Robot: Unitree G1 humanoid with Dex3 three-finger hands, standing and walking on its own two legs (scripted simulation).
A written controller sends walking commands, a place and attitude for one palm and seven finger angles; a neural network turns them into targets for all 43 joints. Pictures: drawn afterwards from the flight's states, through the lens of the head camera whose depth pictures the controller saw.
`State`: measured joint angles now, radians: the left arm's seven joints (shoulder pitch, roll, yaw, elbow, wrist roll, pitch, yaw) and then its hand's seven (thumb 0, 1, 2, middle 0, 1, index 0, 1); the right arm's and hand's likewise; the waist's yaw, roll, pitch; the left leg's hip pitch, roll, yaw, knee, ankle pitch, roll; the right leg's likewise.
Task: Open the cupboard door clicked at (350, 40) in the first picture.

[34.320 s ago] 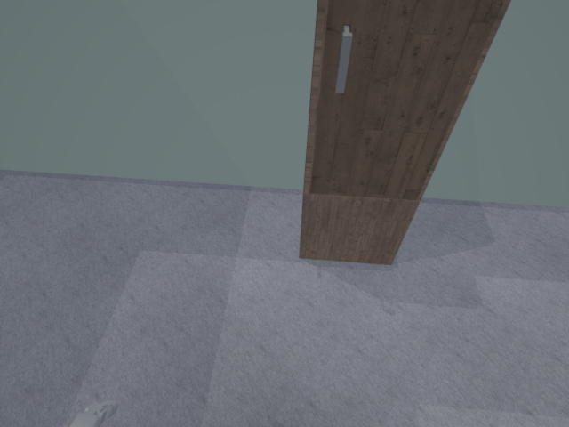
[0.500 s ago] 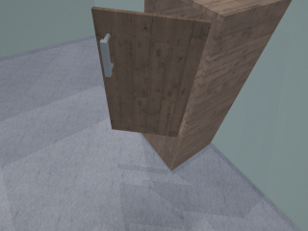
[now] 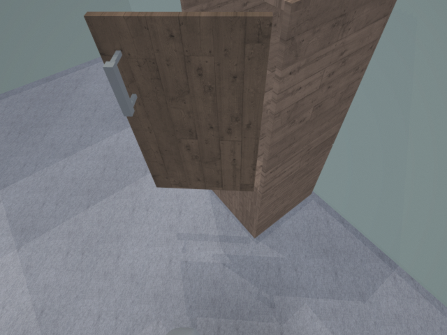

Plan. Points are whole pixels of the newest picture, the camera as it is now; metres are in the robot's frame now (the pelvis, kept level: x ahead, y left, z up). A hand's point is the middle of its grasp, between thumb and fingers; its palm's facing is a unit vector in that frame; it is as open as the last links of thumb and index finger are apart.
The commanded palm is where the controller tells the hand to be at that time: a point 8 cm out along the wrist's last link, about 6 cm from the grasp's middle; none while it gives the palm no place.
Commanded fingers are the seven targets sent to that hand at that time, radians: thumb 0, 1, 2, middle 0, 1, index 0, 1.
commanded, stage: come to a stop and stand still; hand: left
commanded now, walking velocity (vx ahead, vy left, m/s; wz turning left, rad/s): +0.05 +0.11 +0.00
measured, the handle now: (123, 84) +0.58 +0.25 +0.12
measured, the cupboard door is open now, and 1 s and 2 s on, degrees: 49 49 49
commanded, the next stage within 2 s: look again from close up in 0.92 s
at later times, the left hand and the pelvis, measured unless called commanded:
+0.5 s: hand out of the picture -0.02 +0.22 -0.18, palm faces +0.04 -0.98 -0.18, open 7.4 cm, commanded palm none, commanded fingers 0.00 0.90 0.90 -0.20 -0.30 -0.20 -0.30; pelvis -0.01 +0.04 +0.00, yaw -1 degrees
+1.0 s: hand out of the picture +0.01 +0.20 -0.18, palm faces +0.02 -0.98 -0.17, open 7.3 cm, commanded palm none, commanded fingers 0.00 0.90 0.90 -0.20 -0.30 -0.20 -0.30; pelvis +0.02 +0.03 +0.00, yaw -1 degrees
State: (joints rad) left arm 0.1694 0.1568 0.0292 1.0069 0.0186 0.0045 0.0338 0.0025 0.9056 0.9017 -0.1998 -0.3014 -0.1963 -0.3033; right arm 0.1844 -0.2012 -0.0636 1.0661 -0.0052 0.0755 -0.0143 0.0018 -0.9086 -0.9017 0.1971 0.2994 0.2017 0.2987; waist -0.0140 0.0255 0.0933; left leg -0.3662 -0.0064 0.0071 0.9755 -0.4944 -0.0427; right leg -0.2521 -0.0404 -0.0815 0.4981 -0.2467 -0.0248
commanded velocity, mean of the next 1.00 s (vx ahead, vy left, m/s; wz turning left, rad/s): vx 0.01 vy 0.00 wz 0.00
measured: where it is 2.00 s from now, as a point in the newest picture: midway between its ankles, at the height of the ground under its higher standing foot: outside the picture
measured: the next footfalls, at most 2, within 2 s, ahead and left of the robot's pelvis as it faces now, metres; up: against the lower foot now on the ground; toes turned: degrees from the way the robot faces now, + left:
left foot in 0.16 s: -0.01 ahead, +0.14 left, +0.00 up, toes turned +2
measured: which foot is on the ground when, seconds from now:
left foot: up 0.00-0.14, down 0.16-1.00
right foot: down 0.00-1.00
